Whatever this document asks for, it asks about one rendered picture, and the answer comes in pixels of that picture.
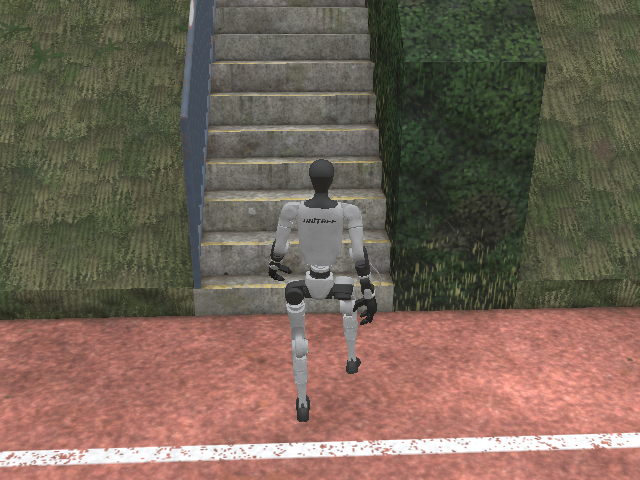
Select stairs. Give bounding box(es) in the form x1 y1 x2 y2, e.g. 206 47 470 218
193 0 394 316

